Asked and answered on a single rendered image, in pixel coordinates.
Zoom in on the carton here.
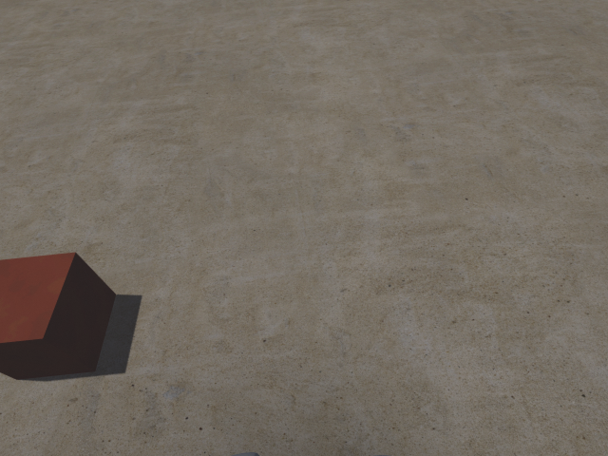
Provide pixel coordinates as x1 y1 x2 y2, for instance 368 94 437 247
0 253 116 380

